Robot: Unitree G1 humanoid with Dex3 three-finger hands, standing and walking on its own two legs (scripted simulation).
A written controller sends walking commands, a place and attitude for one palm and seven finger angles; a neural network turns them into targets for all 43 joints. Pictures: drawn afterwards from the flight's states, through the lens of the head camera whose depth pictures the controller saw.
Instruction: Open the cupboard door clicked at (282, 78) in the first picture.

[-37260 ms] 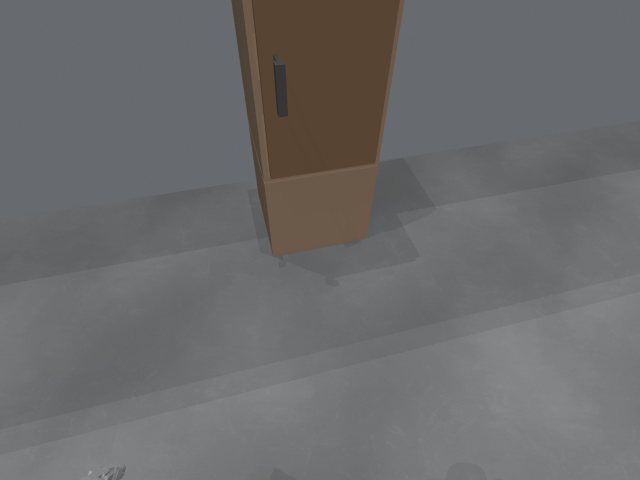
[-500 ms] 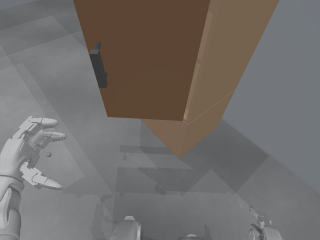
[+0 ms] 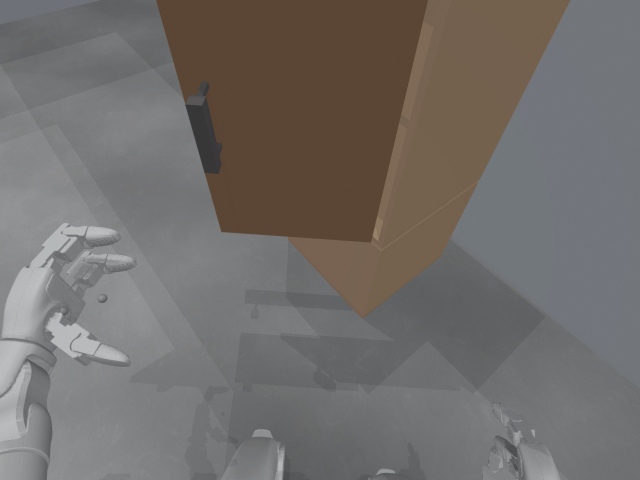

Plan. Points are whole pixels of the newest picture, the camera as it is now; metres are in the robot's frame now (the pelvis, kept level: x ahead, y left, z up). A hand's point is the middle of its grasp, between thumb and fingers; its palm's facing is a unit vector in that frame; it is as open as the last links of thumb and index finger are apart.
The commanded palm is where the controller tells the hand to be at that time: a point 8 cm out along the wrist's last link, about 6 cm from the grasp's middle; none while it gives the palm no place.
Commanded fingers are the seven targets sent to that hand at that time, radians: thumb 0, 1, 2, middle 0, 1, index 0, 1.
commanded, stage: move the hooked fingers beside the handle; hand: left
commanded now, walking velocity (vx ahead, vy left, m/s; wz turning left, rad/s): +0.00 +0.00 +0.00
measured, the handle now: (208, 128) +0.63 +0.24 +0.05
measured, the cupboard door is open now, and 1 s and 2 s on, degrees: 47 47 47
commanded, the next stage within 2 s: none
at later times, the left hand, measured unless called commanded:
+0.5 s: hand (131, 223) +0.41 +0.29 +0.06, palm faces +0.02 -1.00 +0.00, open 14.0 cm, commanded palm +0.39 +0.33 +0.06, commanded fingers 0.00 -0.50 0.30 -0.30 -1.20 -0.30 -1.20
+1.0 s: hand (144, 176) +0.49 +0.30 +0.06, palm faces +0.04 -1.00 +0.01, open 14.0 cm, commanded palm +0.49 +0.34 +0.06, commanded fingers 0.00 -0.50 0.30 -0.30 -1.20 -0.30 -1.20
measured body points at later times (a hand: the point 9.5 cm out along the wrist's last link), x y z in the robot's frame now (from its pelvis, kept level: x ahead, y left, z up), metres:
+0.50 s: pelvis +0.00 +0.01 -0.01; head +0.09 +0.03 +0.43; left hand +0.40 +0.34 +0.06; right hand +0.08 -0.26 -0.11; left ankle +0.08 +0.12 -0.67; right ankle -0.01 -0.11 -0.67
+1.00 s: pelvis +0.00 +0.01 -0.03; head +0.14 +0.05 +0.40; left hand +0.49 +0.35 +0.07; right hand +0.03 -0.27 -0.12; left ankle +0.08 +0.12 -0.67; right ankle -0.01 -0.11 -0.67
